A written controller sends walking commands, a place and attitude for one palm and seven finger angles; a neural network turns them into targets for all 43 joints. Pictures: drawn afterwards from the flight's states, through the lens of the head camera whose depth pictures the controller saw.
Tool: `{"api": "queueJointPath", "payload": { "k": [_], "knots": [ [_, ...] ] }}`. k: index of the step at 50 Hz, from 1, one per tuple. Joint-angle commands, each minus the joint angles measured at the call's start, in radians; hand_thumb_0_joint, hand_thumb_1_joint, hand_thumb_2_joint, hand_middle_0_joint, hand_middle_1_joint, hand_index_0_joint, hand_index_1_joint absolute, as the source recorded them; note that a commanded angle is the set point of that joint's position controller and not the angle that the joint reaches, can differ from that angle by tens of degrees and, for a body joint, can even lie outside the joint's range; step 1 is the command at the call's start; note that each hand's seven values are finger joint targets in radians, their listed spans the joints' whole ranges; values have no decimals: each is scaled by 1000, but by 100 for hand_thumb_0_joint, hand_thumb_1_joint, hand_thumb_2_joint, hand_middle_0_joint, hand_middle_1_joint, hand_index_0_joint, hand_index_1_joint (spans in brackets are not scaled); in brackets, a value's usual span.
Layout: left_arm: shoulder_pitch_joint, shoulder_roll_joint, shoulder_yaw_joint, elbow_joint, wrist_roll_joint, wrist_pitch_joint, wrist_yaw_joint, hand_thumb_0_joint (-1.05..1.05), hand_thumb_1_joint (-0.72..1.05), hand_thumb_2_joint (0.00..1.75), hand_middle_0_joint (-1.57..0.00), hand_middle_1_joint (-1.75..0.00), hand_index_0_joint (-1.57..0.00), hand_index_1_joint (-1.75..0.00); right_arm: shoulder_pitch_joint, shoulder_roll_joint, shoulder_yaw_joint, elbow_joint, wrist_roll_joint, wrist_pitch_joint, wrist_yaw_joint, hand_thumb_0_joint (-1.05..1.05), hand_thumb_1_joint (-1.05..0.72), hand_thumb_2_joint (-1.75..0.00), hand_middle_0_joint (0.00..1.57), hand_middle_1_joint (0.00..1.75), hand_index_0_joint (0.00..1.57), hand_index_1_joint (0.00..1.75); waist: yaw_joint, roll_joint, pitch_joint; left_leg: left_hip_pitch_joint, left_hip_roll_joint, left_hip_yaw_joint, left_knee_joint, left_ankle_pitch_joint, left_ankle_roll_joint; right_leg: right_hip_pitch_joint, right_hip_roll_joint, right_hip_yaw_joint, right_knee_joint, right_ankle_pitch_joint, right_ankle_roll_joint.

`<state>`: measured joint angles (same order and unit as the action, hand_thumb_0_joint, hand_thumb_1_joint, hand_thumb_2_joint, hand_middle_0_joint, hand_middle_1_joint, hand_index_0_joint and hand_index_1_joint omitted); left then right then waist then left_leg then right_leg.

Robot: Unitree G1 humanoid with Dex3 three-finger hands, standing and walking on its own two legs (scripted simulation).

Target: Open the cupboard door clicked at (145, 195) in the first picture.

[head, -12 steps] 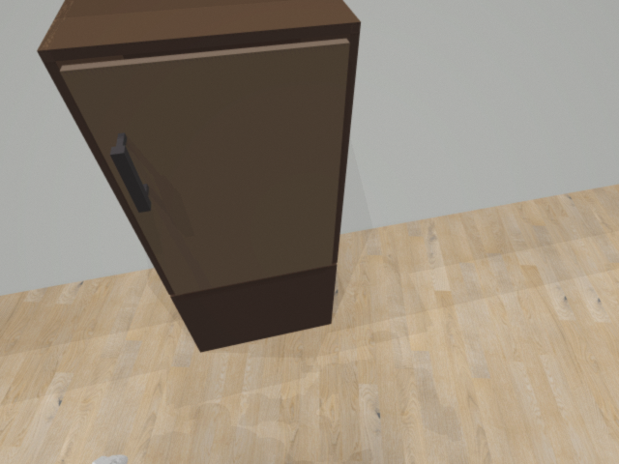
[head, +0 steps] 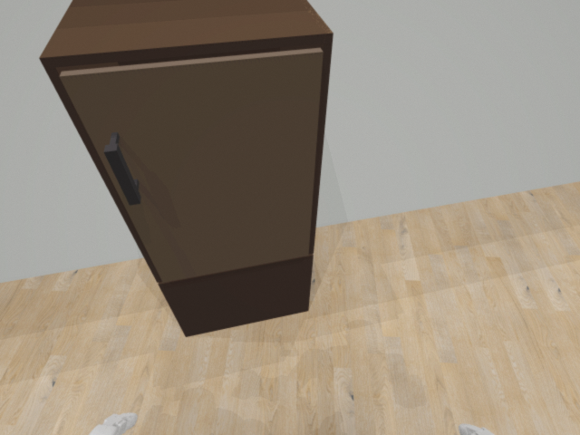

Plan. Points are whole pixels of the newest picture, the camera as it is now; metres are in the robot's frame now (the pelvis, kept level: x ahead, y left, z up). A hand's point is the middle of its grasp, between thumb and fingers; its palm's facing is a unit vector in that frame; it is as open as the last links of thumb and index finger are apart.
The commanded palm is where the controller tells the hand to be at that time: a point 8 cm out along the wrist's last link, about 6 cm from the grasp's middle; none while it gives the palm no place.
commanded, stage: stand and wait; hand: left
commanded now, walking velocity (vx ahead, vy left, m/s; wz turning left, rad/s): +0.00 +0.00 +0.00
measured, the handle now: (124, 169) +0.53 +0.34 +0.05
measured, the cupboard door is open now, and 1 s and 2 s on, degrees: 0 0 0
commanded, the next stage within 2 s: look at it before walking up in 0.62 s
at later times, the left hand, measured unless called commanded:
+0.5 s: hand out of the picture +0.06 +0.22 -0.15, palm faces -0.02 -0.95 -0.32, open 7.4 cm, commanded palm none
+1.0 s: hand out of the picture +0.06 +0.22 -0.16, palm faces -0.02 -0.95 -0.30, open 7.4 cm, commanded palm none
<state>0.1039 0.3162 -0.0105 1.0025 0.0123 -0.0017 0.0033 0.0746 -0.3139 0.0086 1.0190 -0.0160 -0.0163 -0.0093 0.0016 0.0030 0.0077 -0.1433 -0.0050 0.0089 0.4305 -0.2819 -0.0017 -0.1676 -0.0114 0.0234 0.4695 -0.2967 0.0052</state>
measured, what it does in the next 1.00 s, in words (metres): stands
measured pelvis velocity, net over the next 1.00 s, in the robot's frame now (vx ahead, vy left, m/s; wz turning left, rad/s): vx -0.01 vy -0.01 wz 0.00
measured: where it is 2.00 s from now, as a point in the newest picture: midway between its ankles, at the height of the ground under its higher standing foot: outside the picture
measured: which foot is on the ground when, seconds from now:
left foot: down 0.00-1.00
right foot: down 0.00-1.00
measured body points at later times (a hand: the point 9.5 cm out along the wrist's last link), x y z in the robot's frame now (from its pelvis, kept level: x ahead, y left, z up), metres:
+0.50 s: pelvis -0.01 -0.01 +0.00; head +0.00 -0.02 +0.45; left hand +0.06 +0.27 -0.13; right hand +0.05 -0.30 -0.14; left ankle -0.03 +0.12 -0.74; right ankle -0.03 -0.12 -0.74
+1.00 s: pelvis -0.01 -0.01 +0.01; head -0.01 -0.01 +0.46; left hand +0.06 +0.27 -0.13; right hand +0.05 -0.29 -0.14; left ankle -0.03 +0.12 -0.74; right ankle -0.03 -0.12 -0.74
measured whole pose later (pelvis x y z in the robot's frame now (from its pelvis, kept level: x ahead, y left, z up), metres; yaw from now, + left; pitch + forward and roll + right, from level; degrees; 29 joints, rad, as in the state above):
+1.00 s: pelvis -0.01 -0.01 +0.01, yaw +0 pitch -1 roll +0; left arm 0.15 0.29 0.00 1.09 0.01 -0.01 0.01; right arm 0.14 -0.29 0.01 1.13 -0.01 -0.02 -0.01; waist 0.00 0.00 0.01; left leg -0.12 0.02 0.00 0.35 -0.22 -0.02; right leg -0.14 0.01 0.02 0.37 -0.23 -0.01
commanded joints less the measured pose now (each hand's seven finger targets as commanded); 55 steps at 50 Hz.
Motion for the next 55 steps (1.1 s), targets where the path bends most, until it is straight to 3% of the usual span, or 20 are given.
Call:
{"api": "queueJointPath", "payload": {
  "k": [1,11,29,55],
  "knots": [
    [-25,207,51,-51,1,-23,15,0,90,90,-20,-30,-20,-30,-28,-197,-51,-52,-1,-19,-14,0,-90,-90,20,30,20,30,-2,-5,-85,51,114,-71,-45,349,35,33,-102,74,-55,390,-40],
    [-11,201,51,-21,-2,-25,15,0,90,90,-20,-30,-20,-30,-13,-190,-46,-14,2,-17,-15,0,-90,-90,20,30,20,30,-3,-7,-78,58,118,-71,-66,319,26,49,-104,82,-90,383,-40],
    [2,181,46,29,-3,-23,14,0,90,90,-20,-30,-20,-30,26,-175,-35,46,4,-14,-14,0,-90,-90,20,30,20,30,-4,-16,-29,35,121,-78,-115,212,19,23,-97,92,-149,247,-32],
    [23,162,45,41,-2,-24,15,0,90,90,-20,-30,-20,-30,40,-159,-33,55,4,-17,-17,0,-90,-90,20,30,20,30,-2,-2,-26,49,125,-80,-123,255,18,26,-96,85,-157,278,-26]
  ]
}}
